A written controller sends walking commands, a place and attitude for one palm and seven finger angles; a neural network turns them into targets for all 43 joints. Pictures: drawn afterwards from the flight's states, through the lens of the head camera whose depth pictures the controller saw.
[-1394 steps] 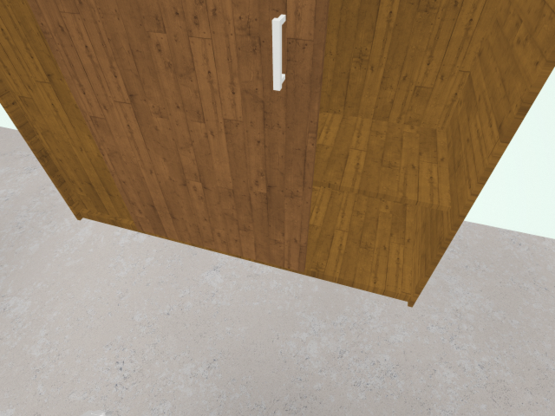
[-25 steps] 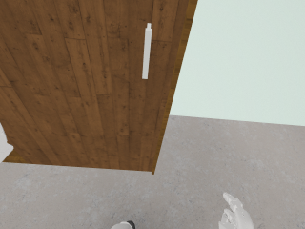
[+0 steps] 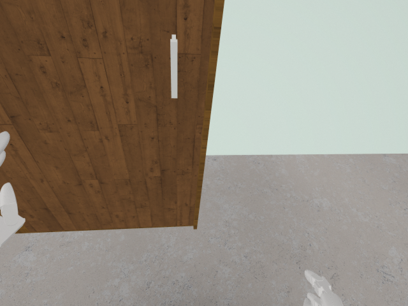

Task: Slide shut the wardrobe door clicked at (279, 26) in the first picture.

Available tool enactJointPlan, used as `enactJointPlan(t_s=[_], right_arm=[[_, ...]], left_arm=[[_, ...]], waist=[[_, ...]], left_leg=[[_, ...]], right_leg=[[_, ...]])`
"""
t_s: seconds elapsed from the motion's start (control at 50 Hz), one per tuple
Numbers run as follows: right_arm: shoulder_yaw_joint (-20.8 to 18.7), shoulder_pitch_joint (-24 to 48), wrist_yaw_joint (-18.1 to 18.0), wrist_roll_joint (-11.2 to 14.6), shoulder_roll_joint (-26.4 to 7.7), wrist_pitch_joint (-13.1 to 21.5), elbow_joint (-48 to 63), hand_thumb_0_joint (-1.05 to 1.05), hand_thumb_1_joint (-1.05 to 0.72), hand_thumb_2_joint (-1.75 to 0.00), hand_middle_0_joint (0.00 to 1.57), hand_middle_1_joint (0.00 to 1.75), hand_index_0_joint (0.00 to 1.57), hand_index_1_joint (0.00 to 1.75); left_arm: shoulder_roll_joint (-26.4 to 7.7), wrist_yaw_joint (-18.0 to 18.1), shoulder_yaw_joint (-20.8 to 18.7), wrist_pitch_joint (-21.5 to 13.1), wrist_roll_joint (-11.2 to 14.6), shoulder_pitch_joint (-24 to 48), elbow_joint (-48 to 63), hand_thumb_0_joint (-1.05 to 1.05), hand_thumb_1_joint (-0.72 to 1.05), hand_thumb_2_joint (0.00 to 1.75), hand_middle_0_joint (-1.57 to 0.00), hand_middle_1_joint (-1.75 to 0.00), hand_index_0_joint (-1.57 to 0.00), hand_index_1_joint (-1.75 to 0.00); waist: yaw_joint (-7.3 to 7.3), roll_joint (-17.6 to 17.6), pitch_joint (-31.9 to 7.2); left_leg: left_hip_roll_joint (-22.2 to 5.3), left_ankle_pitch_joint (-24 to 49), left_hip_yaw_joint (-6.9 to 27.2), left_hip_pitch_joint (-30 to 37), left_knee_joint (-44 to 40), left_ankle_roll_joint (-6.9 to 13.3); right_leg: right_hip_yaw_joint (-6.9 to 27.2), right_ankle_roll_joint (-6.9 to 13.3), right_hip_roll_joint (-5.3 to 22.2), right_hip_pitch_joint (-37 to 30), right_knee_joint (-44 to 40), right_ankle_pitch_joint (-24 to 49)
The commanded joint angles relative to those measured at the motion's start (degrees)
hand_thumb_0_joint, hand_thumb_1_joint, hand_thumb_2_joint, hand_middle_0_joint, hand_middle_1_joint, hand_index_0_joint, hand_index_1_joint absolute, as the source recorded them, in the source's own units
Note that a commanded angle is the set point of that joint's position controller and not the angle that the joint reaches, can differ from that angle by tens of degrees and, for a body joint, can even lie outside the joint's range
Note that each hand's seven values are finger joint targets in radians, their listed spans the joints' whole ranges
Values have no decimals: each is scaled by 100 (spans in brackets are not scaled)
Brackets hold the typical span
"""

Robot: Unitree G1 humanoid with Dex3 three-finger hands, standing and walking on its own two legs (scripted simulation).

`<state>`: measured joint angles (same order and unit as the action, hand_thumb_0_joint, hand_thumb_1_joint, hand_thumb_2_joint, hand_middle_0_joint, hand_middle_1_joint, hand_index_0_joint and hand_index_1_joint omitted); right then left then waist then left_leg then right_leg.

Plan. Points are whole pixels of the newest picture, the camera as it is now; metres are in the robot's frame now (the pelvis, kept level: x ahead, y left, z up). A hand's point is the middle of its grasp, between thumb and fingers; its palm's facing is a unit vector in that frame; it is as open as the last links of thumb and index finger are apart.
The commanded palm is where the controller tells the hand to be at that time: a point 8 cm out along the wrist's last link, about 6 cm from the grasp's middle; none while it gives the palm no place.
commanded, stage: stop stepping back and stand still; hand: left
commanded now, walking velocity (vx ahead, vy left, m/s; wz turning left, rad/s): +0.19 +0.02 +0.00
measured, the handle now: (174, 67) +0.63 +0.11 +0.17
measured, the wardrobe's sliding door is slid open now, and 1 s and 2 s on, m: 0.00 0.00 0.00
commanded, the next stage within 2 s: let the arm hang, fingers relaxed in 1.00 s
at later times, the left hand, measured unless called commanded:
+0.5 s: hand out of the picture +0.14 +0.29 +0.17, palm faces +0.51 -0.76 -0.41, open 7.4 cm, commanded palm +0.10 +0.32 +0.17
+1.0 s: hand out of the picture +0.18 +0.31 +0.15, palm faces +0.47 -0.77 -0.43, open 7.4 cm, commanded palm +0.12 +0.34 +0.17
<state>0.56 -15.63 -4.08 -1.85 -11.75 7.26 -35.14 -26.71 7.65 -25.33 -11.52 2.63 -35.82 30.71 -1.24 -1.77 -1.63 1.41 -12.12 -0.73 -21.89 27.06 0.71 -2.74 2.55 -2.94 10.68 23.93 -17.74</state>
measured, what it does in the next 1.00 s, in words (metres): steps on the spot: left foot, then right foot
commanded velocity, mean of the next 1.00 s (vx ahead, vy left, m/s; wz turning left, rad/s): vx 0.05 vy -0.01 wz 0.00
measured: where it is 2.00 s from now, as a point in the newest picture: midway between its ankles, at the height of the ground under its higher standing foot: outside the picture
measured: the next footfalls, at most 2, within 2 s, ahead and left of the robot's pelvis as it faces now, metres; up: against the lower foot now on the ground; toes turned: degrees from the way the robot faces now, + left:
left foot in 0.18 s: +0.05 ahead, +0.14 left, +0.00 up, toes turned +6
right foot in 0.34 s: +0.05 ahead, -0.08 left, +0.00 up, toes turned +1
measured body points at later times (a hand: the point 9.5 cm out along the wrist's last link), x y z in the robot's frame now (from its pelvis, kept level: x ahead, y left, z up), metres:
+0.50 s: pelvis -0.03 +0.01 -0.01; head -0.06 +0.02 +0.44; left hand +0.11 +0.32 +0.19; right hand +0.11 -0.22 -0.11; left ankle -0.01 +0.13 -0.71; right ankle +0.01 -0.08 -0.74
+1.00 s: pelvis -0.01 +0.03 +0.00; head +0.00 +0.04 +0.45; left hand +0.15 +0.34 +0.18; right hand +0.18 -0.19 -0.08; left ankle +0.01 +0.14 -0.74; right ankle +0.01 -0.08 -0.74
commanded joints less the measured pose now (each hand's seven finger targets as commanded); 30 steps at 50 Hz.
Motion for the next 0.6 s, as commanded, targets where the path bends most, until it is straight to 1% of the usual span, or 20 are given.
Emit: enactJointPlan(t_s=[0.0, 0.04, 0.1, 0.12, 0.14, 0.16, 0.2, 0.22, 0.24, 0.28, 0.3, 0.32, 0.34, 0.36, 0.38, 0.4, 0.46, 0.5, 0.56, 0.58], right_arm=[[-379, 745, -96, 95, -820, 129, 629, 0, -90, -90, 20, 30, 20, 30], [-300, 618, -115, 125, -768, 172, 527, 0, -90, -90, 20, 30, 20, 30], [-292, 748, -236, 141, -778, 275, 523, 0, -90, -90, 20, 30, 20, 30], [-286, 680, -251, 117, -808, 308, 499, 0, -90, -90, 20, 30, 20, 30], [-298, 684, -246, 100, -909, 346, 597, 0, -90, -90, 20, 30, 20, 30], [-279, 693, -218, 134, -924, 370, 700, 0, -90, -90, 20, 30, 20, 30], [-264, 713, -139, 62, -733, 412, 572, 0, -90, -90, 20, 30, 20, 30], [-226, 737, -67, 37, -642, 420, 623, 0, -90, -90, 20, 30, 20, 30], [-194, 747, -14, 45, -624, 424, 598, 0, -90, -90, 20, 30, 20, 30], [-213, 797, 33, 77, -713, 332, 638, 0, -90, -90, 20, 30, 20, 30], [-252, 770, 24, 68, -737, 302, 716, 0, -90, -90, 20, 30, 20, 30], [-303, 743, 25, 45, -706, 223, 741, 0, -90, -90, 20, 30, 20, 30], [-342, 686, 28, 77, -693, 176, 762, 0, -90, -90, 20, 30, 20, 30], [-323, 655, 46, 112, -671, 232, 688, 0, -90, -90, 20, 30, 20, 30], [-278, 543, 53, 90, -617, 282, 549, 0, -90, -90, 20, 30, 20, 30], [-257, 509, 57, 93, -637, 266, 487, 0, -90, -90, 20, 30, 20, 30], [-165, 691, -50, 113, -556, 300, 551, 0, -90, -90, 20, 30, 20, 30], [-181, 712, -144, 87, -597, 377, 517, 0, -90, -90, 20, 30, 20, 30], [-291, 798, -140, 127, -873, 430, 696, 0, -90, -90, 20, 30, 20, 30], [-227, 782, -130, 140, -740, 432, 599, 0, -90, -90, 20, 30, 20, 30]], left_arm=[[-716, 140, -467, -219, 7, 1400, 695, 0, 90, 90, -20, -30, -20, -30], [-466, 175, -154, -196, -60, 1644, 224, 0, 90, 90, -20, -30, -20, -30], [-473, 240, 34, -196, -156, 2083, 383, 0, 90, 90, -20, -30, -20, -30], [-502, 252, 4, -217, -177, 2089, 500, 0, 90, 90, -20, -30, -20, -30], [-526, 254, -59, -274, -167, 1996, 801, 0, 90, 90, -20, -30, -20, -30], [-619, 282, -198, -336, -177, 1864, 1117, 0, 90, 90, -20, -30, -20, -30], [-1072, 219, -690, -398, -162, 1479, 1151, 0, 90, 90, -20, -30, -20, -30], [-820, 193, -540, -393, -203, 1324, 1229, 0, 90, 90, -20, -30, -20, -30], [-788, 187, -578, -399, -191, 1051, 1082, 0, 90, 90, -20, -30, -20, -30], [-678, 187, -595, -341, -198, 692, 797, 0, 90, 90, -20, -30, -20, -30], [-736, 176, -650, -342, -201, 540, 690, 0, 90, 90, -20, -30, -20, -30], [-737, 156, -636, -337, -200, 599, 529, 0, 90, 90, -20, -30, -20, -30], [-861, 143, -739, -299, -111, 767, 510, 0, 90, 90, -20, -30, -20, -30], [-800, 148, -651, -380, -86, 1252, 722, 0, 90, 90, -20, -30, -20, -30], [-806, 158, -709, -420, -61, 1226, 485, 0, 90, 90, -20, -30, -20, -30], [-705, 134, -598, -373, -66, 1239, 291, 0, 90, 90, -20, -30, -20, -30], [-540, 124, -366, -392, -91, 1301, 321, 0, 90, 90, -20, -30, -20, -30], [-549, 173, -334, -409, -101, 1450, 497, 0, 90, 90, -20, -30, -20, -30], [-610, 195, -342, -501, -158, 1628, 1053, 0, 90, 90, -20, -30, -20, -30], [-659, 183, -432, -508, -156, 1467, 903, 0, 90, 90, -20, -30, -20, -30]], waist=[[70, -1033, 163], [-20, -395, 238], [10, -230, 264], [-9, 244, 271], [9, 1232, 243], [13, 1884, 167], [16, 1802, 159], [17, 1599, 435], [80, 1315, 436], [191, 1262, 293], [226, 841, 189], [213, -51, 266], [157, -957, 172], [124, -803, 64], [51, -315, -19], [26, -209, 145], [100, -493, 189], [89, -133, 55], [193, 941, -97], [148, 1214, -139]], left_leg=[[-168, -747, 369, -73, 2792, -134], [-396, -774, 192, 28, 2305, -7], [-360, -1040, -152, 818, 688, 138], [-375, -1325, 10, 1010, 44, 207], [-842, -1856, 964, 1030, -714, 446], [-1623, -1884, 2227, 1031, -1314, 786], [-1943, -2903, 2935, 367, -1951, 1057], [-1879, -2709, 2746, -5, -1900, 1092], [-1783, -2384, 2255, -292, -1721, 993], [-1294, -2659, 1129, -1212, -1102, 555], [-889, -2514, 705, -1440, -376, 349], [-355, -2127, 167, -1729, 1100, 150], [-93, -1572, -131, -1576, 2644, 25], [-185, -1305, 76, -1526, 3420, -3], [-363, -1226, 231, -1339, 3496, -16], [-447, -1200, 233, -1009, 3203, -21], [-468, -801, -116, 273, 1464, 73], [-338, -498, -231, 1119, 242, 120], [-1208, -396, 1101, 893, -716, 446], [-1279, -979, 1267, 553, -1068, 440]], right_leg=[[2601, 982, 2139, 1613, -1764, -2774], [1716, 702, 1849, 1527, -1236, -2182], [1113, 463, 1522, 1629, -675, -2349], [905, 348, 1227, 1638, -77, -2177], [565, 114, 694, 1732, 915, -1704], [46, -149, 182, 1821, 2016, -947], [317, -223, 206, 1683, 3042, -1131], [364, -193, 302, 1501, 2906, -957], [310, -179, 357, 999, 2277, -923], [-82, -133, 155, -551, 943, -637], [191, -18, 246, -942, 338, -753], [1438, 404, 877, -705, -432, -1547], [3140, 858, 2003, -97, -1339, -2228], [3445, 976, 2249, 28, -1432, -1757], [3052, 999, 2220, 261, -1316, -1770], [2611, 882, 2070, 727, -1250, -1954], [1517, 596, 1670, 1293, -940, -1295], [1074, 324, 1332, 1338, -530, -1189], [510, -195, 493, 836, 709, 15], [338, -272, 382, 562, 896, -69]])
